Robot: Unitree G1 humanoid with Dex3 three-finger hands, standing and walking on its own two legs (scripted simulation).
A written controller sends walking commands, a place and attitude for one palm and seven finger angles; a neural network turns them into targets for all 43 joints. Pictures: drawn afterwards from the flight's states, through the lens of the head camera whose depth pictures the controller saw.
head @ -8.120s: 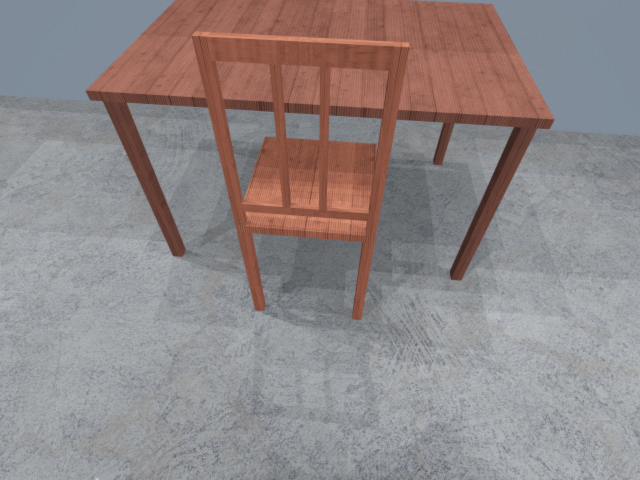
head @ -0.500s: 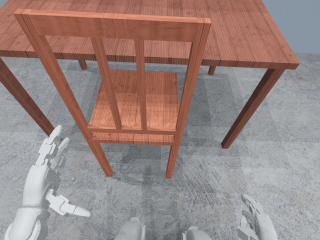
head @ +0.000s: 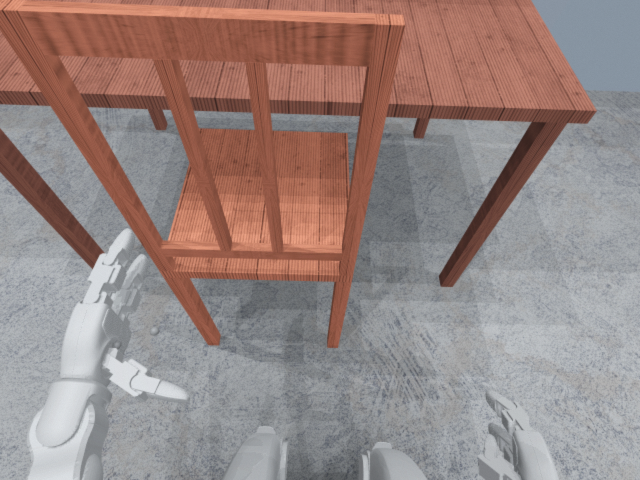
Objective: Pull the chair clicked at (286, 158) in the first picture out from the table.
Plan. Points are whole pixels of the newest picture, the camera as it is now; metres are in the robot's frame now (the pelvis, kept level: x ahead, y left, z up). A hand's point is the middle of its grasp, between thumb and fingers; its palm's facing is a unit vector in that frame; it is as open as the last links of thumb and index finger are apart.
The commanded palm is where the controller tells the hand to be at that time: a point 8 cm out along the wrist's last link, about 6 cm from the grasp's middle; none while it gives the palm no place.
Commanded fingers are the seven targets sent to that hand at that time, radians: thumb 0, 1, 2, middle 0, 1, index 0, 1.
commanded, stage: aim the fingers beside a spindle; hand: left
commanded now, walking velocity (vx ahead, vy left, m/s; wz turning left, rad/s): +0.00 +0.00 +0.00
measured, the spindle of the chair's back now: (204, 176) +0.50 +0.20 +0.05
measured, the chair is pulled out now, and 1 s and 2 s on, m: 0.00 0.00 0.00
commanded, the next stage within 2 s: push the fingers through the gap in 1.64 s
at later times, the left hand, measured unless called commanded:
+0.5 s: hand (180, 309) +0.31 +0.19 +0.02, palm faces +0.01 -1.00 -0.03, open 16.9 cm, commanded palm +0.30 +0.24 +0.02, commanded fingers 0.00 -0.50 0.30 -0.06 -0.08 -0.06 -0.08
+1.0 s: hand (207, 282) +0.36 +0.17 -0.01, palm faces +0.02 -1.00 -0.03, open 16.9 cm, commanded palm +0.34 +0.22 +0.00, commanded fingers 0.00 -0.50 0.30 -0.06 -0.08 -0.06 -0.08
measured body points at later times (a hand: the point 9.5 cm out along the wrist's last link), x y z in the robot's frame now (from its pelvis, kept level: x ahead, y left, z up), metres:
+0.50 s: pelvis +0.00 +0.01 -0.01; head +0.10 +0.02 +0.43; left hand +0.30 +0.24 +0.02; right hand +0.16 -0.24 -0.11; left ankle +0.03 +0.11 -0.65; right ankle +0.01 -0.10 -0.65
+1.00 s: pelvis -0.01 +0.01 -0.03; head +0.11 +0.02 +0.41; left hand +0.35 +0.23 +0.00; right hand +0.12 -0.24 -0.13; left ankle +0.03 +0.11 -0.65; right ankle +0.01 -0.10 -0.65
